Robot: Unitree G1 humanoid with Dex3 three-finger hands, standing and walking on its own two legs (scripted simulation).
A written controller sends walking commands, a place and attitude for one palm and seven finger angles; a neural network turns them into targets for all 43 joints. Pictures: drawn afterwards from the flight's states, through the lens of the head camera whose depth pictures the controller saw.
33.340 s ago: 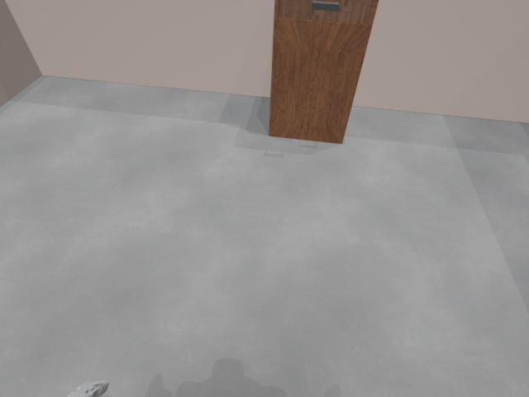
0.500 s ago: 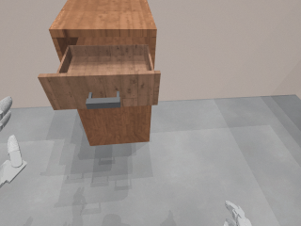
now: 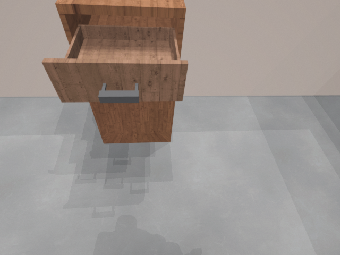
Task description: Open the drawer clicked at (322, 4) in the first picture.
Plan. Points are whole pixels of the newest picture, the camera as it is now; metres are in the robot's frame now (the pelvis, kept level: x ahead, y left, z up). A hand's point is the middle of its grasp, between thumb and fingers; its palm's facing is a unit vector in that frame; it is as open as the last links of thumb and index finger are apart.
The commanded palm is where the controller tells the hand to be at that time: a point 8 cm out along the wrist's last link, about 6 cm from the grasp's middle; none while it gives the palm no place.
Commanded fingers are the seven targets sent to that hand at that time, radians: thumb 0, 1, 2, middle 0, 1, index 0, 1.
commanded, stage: let the arm hang, fingers relaxed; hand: left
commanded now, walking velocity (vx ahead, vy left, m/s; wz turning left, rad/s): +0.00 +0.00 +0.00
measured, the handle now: (120, 91) +0.56 +0.18 +0.02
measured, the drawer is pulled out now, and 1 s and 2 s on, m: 0.29 0.29 0.29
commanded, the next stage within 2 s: look to check the result in 0.76 s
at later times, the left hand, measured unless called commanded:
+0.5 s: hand out of the picture +0.03 +0.22 -0.16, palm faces -0.01 -0.97 -0.26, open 7.4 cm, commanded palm none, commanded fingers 0.00 0.90 0.90 -0.20 -0.30 -0.20 -0.30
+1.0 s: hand out of the picture +0.02 +0.20 -0.16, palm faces -0.01 -0.98 -0.22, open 7.3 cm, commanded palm none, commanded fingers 0.00 0.90 0.90 -0.20 -0.30 -0.20 -0.30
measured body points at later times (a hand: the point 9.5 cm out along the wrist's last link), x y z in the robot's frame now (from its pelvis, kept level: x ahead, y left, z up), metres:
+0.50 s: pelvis +0.00 +0.02 +0.01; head +0.01 +0.00 +0.46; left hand +0.03 +0.27 -0.14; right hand -0.01 -0.20 -0.15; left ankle +0.02 +0.14 -0.73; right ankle +0.03 -0.10 -0.73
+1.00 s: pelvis +0.01 +0.01 +0.01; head +0.03 +0.01 +0.46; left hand +0.02 +0.25 -0.14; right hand +0.00 -0.21 -0.15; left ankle +0.02 +0.14 -0.73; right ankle +0.03 -0.10 -0.73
